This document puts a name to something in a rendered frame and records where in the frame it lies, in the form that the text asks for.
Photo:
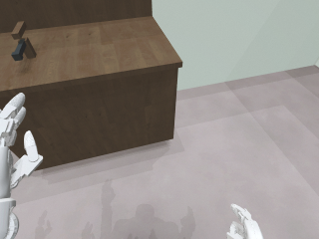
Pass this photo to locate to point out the left robot hand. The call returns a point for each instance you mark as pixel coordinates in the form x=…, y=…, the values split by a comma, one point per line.
x=10, y=118

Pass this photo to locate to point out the left robot forearm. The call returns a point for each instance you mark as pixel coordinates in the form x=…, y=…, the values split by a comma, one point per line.
x=9, y=222

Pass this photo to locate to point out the tap lever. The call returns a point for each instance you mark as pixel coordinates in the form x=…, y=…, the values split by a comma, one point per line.
x=18, y=54

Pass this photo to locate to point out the counter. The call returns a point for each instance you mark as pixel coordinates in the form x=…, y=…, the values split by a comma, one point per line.
x=99, y=76

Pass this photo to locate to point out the right robot hand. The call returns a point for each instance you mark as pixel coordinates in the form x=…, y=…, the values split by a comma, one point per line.
x=250, y=228

